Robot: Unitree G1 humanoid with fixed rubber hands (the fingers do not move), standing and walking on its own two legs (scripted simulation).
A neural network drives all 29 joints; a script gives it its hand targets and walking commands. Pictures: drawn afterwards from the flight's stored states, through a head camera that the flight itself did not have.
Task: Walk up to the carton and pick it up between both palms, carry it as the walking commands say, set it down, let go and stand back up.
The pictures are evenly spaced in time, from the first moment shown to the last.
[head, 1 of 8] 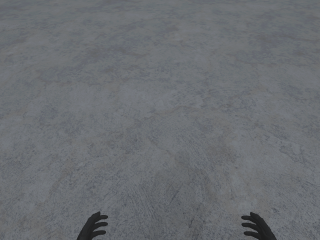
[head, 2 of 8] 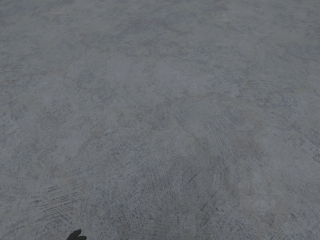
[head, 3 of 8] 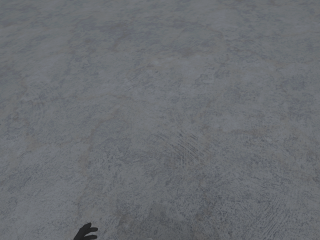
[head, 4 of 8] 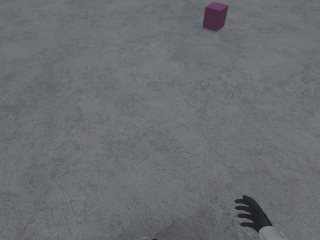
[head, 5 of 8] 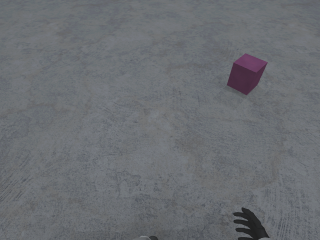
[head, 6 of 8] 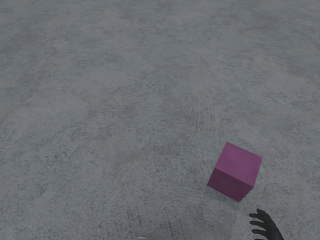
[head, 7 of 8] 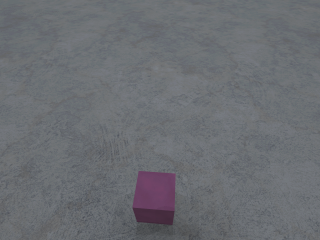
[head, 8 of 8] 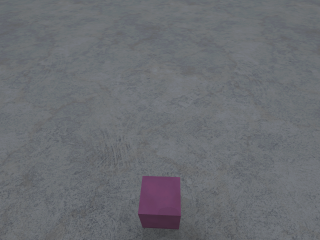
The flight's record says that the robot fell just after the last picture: no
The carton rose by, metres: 0.00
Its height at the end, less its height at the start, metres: +0.00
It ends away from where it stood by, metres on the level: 0.00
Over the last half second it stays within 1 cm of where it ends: yes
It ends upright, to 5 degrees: yes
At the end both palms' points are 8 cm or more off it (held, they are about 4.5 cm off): yes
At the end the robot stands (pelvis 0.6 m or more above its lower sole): yes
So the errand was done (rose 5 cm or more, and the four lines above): no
